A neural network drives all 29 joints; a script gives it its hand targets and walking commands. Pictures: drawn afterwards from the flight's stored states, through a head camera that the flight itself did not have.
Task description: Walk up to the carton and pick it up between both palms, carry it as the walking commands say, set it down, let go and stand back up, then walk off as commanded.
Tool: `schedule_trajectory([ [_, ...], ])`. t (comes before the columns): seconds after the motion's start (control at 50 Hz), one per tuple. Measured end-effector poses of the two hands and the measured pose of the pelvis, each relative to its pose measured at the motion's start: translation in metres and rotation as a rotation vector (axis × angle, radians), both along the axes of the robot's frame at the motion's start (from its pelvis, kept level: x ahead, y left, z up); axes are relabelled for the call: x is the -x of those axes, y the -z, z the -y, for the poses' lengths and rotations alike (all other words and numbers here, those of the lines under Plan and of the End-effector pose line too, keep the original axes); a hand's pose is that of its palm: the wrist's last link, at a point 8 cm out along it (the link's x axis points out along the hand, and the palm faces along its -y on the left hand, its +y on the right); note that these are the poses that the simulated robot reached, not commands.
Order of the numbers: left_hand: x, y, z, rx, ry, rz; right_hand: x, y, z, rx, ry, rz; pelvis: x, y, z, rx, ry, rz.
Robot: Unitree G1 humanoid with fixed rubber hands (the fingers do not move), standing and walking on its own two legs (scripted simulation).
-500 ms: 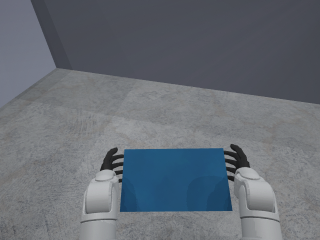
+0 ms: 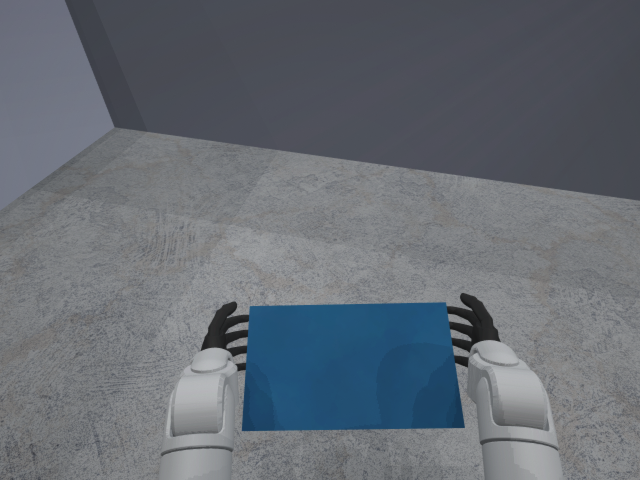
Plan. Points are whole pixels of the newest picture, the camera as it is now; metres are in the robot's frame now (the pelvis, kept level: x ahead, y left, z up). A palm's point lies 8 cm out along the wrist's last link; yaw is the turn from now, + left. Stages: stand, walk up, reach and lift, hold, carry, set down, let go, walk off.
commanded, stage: carry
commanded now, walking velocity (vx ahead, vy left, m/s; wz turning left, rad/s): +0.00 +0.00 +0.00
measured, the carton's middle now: (346, 374) +0.31 -0.01 -0.07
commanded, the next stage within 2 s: hold in 0.02 s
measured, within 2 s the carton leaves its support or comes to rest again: neither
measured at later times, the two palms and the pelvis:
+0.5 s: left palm (220, 334) +0.27 +0.15 +0.08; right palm (493, 315) +0.30 -0.18 +0.09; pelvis +0.00 -0.03 +0.01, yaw +8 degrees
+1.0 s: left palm (219, 362) +0.30 +0.18 -0.02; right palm (452, 350) +0.32 -0.16 -0.02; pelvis +0.00 -0.02 +0.00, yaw +7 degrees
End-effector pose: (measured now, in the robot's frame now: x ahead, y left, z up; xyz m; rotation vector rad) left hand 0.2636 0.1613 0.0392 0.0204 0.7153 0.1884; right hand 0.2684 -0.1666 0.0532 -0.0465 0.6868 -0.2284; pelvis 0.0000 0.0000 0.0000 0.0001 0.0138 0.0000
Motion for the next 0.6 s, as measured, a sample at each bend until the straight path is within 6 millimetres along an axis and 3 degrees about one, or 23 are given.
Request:
schedule_trajectory([
  [0.14,-0.001,0.004,0.004,-0.002,0.012,-0.005,0.002,0.01,0.004,-0.003,-0.014,-0.012,0.001,-0.004,0.002,0.004,-0.016,0.056],
  [0.24,0.001,-0.012,-0.001,-0.08,-0.005,0.024,0.0,0.013,0.0,-0.039,-0.054,0.017,0.0,-0.01,0.004,0.0,-0.071,0.079],
  [0.34,0.001,-0.034,-0.007,-0.099,-0.062,0.088,-0.018,-0.007,-0.008,-0.069,-0.104,0.083,0.001,-0.012,0.01,-0.01,-0.119,0.103],
  [0.44,-0.007,-0.046,0.003,-0.093,-0.052,0.112,-0.031,-0.03,0.002,-0.045,-0.111,0.108,0.002,-0.012,0.023,-0.017,-0.157,0.143],
  [0.52,-0.01,-0.039,0.011,-0.032,-0.035,0.085,-0.03,-0.032,0.013,-0.024,-0.106,0.078,0.003,-0.012,0.036,-0.022,-0.144,0.189],
  [0.6,-0.007,-0.014,0.006,0.01,-0.054,0.008,-0.032,-0.016,0.011,-0.051,-0.125,-0.001,0.003,-0.01,0.046,-0.022,-0.115,0.197],
])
